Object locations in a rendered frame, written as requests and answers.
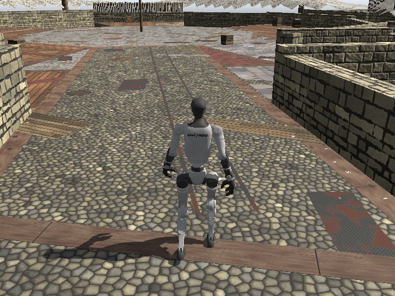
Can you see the left robot hand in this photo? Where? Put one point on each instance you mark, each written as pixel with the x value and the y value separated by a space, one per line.
pixel 165 171

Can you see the right robot forearm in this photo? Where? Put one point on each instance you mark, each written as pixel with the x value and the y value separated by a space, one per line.
pixel 227 168

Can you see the robot head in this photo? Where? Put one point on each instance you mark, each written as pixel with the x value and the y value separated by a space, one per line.
pixel 198 106

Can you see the robot right upper arm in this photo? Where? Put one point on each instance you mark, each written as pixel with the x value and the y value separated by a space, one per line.
pixel 220 142

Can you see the robot right thigh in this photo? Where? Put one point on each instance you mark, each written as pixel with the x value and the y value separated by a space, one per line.
pixel 211 184

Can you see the left robot forearm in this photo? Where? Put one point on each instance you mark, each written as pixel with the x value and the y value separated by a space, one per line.
pixel 168 160

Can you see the robot left upper arm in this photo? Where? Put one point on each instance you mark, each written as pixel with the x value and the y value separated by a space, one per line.
pixel 178 130

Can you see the right robot hand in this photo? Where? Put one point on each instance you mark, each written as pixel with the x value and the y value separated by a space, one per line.
pixel 230 188

